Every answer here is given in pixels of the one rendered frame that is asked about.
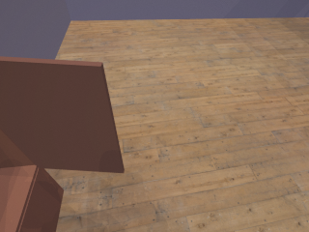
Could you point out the cupboard door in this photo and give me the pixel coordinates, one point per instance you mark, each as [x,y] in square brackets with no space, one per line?
[59,113]

